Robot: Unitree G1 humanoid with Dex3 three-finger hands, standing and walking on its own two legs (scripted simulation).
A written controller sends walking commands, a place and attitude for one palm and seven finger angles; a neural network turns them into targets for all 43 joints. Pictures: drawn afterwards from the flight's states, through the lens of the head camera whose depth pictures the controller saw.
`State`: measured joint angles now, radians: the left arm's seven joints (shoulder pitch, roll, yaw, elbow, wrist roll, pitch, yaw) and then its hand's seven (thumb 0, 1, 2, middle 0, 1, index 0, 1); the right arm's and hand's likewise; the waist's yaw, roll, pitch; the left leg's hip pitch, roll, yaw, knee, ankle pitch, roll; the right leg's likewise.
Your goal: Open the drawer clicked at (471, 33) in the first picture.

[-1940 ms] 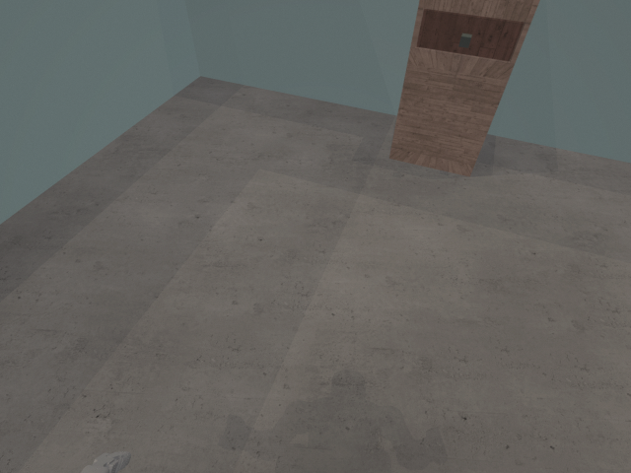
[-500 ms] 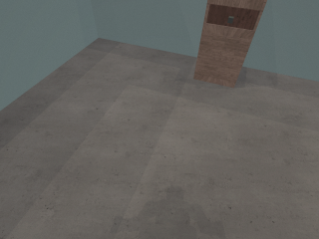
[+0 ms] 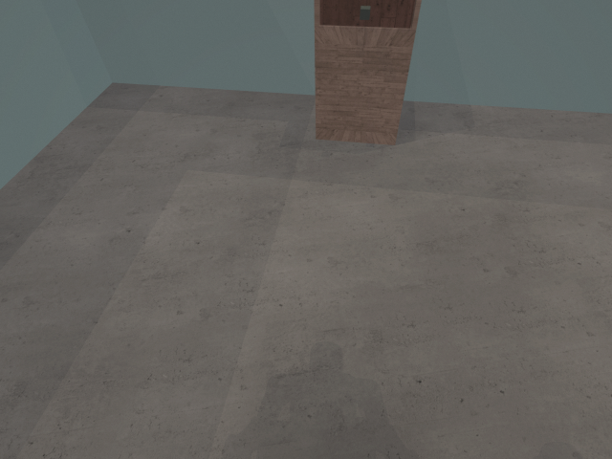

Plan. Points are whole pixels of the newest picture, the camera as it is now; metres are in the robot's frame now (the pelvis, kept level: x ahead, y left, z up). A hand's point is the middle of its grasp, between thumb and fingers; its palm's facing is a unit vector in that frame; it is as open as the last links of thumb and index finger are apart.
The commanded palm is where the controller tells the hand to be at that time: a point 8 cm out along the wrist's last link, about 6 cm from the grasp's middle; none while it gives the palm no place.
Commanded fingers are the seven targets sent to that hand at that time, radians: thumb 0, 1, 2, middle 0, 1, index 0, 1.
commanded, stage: walk to a spot facing it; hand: left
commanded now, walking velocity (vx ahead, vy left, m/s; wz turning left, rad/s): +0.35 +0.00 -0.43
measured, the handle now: (365, 11) +1.74 -0.13 -0.08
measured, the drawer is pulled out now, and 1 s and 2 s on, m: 0.00 0.00 0.00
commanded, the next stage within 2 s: turn to face it in 1.96 s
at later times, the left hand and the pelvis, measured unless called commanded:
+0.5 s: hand (189, 452) +0.16 +0.20 -0.18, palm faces -0.05 -0.99 -0.16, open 7.3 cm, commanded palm none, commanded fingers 0.00 0.90 0.90 -0.20 -0.30 -0.20 -0.30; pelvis +0.20 +0.03 +0.00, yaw -10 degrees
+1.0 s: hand (278, 239) +0.57 +0.11 -0.15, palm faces -0.42 -0.90 -0.15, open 7.3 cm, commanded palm none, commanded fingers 0.00 0.90 0.90 -0.20 -0.30 -0.20 -0.30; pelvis +0.40 +0.00 +0.01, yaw -21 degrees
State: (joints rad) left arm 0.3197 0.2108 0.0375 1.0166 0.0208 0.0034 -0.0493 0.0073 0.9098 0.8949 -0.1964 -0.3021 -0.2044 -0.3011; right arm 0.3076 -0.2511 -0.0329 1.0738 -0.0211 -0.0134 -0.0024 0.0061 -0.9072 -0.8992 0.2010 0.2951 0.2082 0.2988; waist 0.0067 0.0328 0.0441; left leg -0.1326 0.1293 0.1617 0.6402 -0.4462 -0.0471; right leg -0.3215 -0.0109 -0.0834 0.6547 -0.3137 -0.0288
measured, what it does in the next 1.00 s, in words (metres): walks ahead, turning right: left foot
